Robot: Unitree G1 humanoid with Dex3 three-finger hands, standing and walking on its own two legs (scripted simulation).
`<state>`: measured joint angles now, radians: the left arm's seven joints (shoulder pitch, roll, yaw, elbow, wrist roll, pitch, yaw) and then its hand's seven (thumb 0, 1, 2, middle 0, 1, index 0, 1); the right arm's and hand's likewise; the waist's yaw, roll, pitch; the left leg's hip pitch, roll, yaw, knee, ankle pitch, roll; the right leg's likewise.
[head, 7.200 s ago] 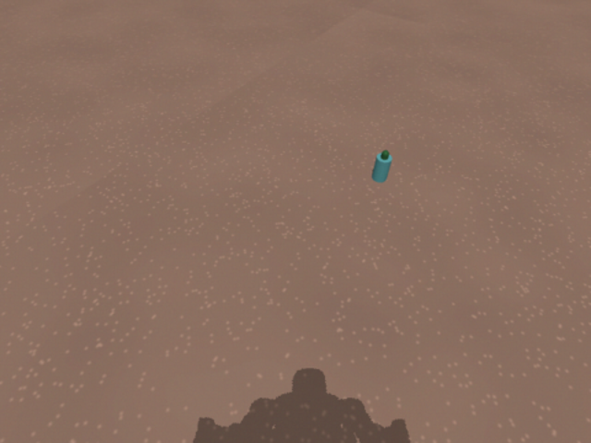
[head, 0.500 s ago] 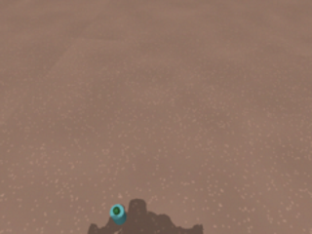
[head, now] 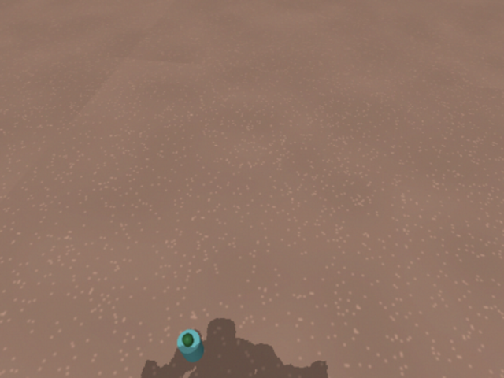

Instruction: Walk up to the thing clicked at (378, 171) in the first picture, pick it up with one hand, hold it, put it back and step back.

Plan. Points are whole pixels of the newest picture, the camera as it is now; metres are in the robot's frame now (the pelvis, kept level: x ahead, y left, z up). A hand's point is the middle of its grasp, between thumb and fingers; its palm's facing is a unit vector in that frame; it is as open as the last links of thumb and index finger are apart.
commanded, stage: stand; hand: left
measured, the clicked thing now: (190, 344) +0.35 +0.22 -0.70
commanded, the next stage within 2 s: go down in 0.54 s
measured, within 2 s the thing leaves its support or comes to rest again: neither
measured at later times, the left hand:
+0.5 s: hand out of the picture +0.08 +0.26 -0.16, palm faces -0.02 -0.94 -0.35, open 7.4 cm
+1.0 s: hand out of the picture +0.15 +0.27 -0.17, palm faces +0.05 -0.94 -0.34, open 13.6 cm
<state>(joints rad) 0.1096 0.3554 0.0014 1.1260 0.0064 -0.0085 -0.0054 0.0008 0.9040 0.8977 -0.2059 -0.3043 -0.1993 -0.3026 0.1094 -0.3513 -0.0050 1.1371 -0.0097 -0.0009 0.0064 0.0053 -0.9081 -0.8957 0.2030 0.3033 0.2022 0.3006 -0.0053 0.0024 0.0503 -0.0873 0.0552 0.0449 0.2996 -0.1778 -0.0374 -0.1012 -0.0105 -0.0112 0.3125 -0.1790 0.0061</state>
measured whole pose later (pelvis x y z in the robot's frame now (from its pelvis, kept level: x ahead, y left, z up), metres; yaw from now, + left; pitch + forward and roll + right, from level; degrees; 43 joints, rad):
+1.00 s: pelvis -0.01 +0.01 -0.03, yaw +1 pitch +8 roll +0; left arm 0.02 0.34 0.20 0.92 0.08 0.07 -0.04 0.00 0.15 0.28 -0.07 -0.11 -0.06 -0.10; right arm 0.26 -0.24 -0.03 0.74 0.03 -0.05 -0.02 0.01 -0.93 -0.90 0.20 0.30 0.20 0.30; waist -0.04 -0.01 -0.02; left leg -0.47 0.05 0.02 0.66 -0.32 -0.02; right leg -0.47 -0.03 -0.02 0.65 -0.32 0.01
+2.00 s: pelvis -0.05 +0.02 -0.20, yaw +1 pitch +28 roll -3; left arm -0.01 0.49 0.44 0.64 -0.08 -0.18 -0.33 -0.01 -0.54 0.07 -0.08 -0.11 -0.07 -0.11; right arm 0.16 -0.29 -0.01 0.59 0.00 -0.21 -0.06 0.01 -0.90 -0.89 0.20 0.30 0.20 0.30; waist -0.04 -0.02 -0.17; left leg -1.43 0.04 -0.05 1.58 -0.64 -0.02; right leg -1.39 -0.04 -0.04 1.54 -0.63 0.02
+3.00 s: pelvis -0.10 +0.02 -0.36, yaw -2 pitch +33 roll -6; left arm -0.47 0.77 0.73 0.99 -0.18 -0.38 -0.68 -0.02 -0.52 0.08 -0.05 -0.08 -0.03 -0.08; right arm 0.09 -0.34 0.08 0.68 -0.03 -0.18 -0.03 0.01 -0.91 -0.90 0.20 0.30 0.20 0.30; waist -0.07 -0.02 -0.12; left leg -2.02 0.04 -0.11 2.14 -0.69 -0.02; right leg -1.97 -0.03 -0.05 2.07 -0.67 0.03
